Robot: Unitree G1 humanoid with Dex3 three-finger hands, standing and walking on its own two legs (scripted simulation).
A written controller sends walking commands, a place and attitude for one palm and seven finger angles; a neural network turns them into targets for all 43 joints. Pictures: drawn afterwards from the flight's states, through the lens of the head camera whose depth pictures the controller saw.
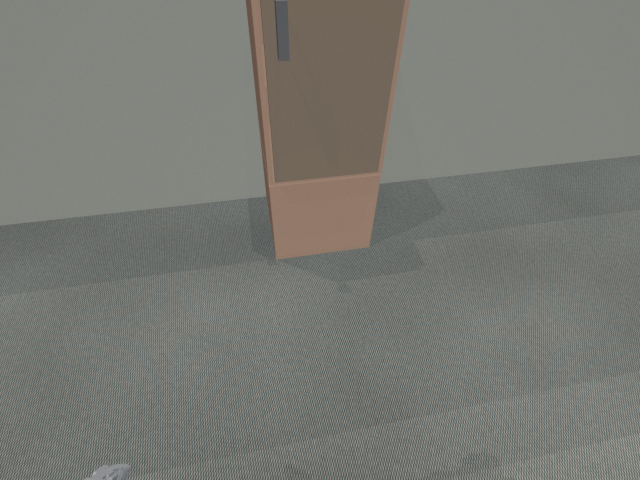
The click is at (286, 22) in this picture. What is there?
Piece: cupboard door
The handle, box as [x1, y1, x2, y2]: [274, 0, 289, 60]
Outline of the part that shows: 274,0 278,58 279,60 289,60 287,1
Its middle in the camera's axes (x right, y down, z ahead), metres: -0.10 -0.52 +0.94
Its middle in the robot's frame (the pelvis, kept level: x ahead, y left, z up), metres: +1.06 +0.15 +0.15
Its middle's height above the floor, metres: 0.92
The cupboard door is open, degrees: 0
